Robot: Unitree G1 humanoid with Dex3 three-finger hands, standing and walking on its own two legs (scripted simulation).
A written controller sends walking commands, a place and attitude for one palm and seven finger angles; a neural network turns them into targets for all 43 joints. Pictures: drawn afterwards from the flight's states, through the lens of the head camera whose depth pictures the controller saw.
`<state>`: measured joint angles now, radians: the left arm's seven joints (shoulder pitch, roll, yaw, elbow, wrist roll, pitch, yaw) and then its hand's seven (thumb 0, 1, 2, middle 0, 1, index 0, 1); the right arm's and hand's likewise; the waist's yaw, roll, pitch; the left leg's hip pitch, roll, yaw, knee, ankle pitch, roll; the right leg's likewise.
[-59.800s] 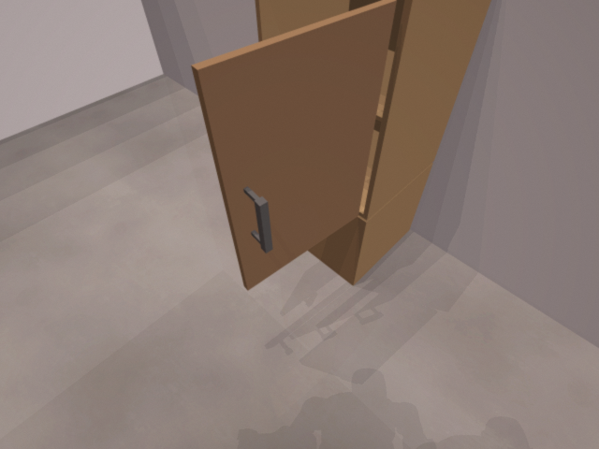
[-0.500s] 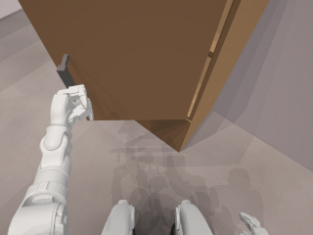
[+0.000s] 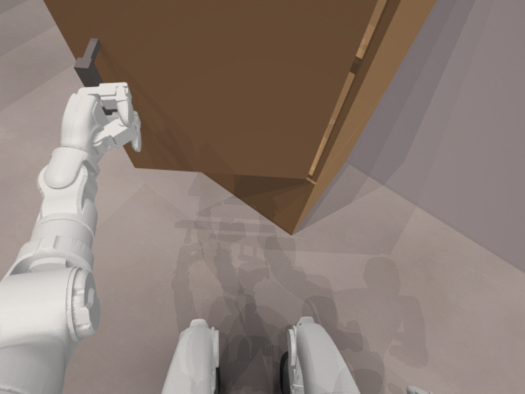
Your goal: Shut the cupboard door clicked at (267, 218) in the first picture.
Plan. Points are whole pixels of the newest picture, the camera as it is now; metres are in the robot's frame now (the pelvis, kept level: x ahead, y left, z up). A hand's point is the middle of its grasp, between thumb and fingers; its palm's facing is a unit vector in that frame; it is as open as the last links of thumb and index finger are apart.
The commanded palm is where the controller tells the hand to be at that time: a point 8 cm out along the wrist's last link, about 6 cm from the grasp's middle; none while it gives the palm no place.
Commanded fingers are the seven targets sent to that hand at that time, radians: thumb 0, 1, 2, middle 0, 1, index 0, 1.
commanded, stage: push the door shut along its arc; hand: left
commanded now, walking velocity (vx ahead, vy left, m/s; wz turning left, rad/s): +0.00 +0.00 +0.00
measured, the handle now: (107, 93) +0.56 +0.23 +0.06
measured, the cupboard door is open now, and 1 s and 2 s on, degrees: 34 22 18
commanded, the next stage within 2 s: pull the fist back off the door in 0.98 s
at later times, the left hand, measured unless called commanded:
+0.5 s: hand (172, 90) +0.56 +0.13 +0.06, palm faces -0.27 -0.96 -0.04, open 3.0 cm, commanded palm +0.56 +0.16 +0.06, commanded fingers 0.00 0.90 0.90 -1.30 -1.50 -1.30 -1.50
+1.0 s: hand (179, 76) +0.59 +0.12 +0.07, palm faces -0.36 -0.93 -0.04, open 3.2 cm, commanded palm +0.62 +0.11 +0.06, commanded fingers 0.00 0.90 0.90 -1.30 -1.50 -1.30 -1.50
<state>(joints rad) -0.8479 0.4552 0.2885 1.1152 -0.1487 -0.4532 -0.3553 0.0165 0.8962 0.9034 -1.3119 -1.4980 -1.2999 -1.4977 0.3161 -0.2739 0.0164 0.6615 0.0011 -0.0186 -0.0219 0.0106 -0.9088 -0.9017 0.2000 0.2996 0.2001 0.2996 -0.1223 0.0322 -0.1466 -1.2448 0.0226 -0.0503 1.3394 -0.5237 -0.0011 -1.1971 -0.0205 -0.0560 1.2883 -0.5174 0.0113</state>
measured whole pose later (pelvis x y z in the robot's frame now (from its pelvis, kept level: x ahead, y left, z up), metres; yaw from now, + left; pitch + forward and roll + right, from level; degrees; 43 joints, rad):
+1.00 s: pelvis -0.01 +0.00 -0.04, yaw -3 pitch +32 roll -6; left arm -1.34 0.68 0.25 1.30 0.00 -0.22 -0.46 0.02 0.91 0.98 -1.30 -1.50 -1.30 -1.50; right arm 0.34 -0.27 0.07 0.67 -0.03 -0.09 -0.03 0.01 -0.91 -0.90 0.20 0.30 0.20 0.30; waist -0.29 0.05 -0.13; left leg -1.50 0.05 -0.09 1.48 -0.55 0.00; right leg -1.43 0.01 -0.08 1.38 -0.52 0.01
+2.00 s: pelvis +0.03 -0.01 +0.02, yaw +0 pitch +25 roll -2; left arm -0.81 0.24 0.25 1.08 -0.02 -0.53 0.03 0.02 0.90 0.90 -1.30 -1.50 -1.30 -1.50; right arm 0.27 -0.25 -0.02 0.61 -0.06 0.04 0.05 0.01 -0.91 -0.90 0.20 0.30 0.20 0.30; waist -0.15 0.03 -0.16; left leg -1.16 0.03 -0.04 1.27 -0.54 -0.02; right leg -1.14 -0.01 -0.04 1.24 -0.54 0.00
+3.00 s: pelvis +0.06 +0.00 +0.13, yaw +1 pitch -1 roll +0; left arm 0.21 0.28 0.16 -0.08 -0.05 -0.04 0.11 0.02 0.89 0.90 -0.82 -0.97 -0.82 -0.97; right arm 0.16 -0.21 0.07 0.55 0.02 -0.03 -0.09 0.01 -0.91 -0.90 0.20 0.30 0.20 0.30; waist 0.05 0.06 -0.03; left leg -0.19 0.00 0.00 0.51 -0.30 0.00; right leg -0.18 -0.03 -0.02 0.51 -0.30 0.02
